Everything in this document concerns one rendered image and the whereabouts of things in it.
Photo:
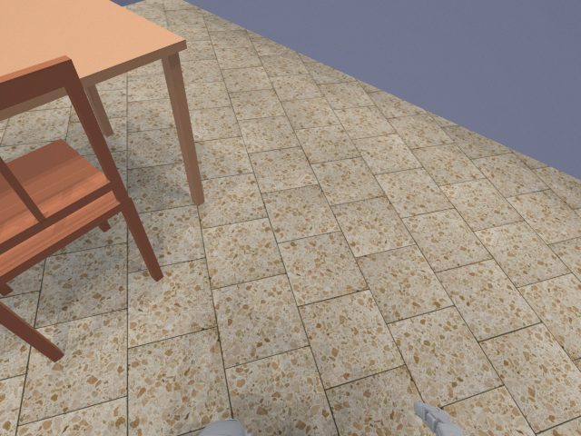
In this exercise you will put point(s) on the table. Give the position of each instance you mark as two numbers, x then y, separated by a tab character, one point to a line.
104	40

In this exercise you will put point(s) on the chair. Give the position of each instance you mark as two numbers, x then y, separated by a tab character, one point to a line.
52	196

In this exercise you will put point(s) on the robot right hand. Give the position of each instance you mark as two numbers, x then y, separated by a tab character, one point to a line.
437	420

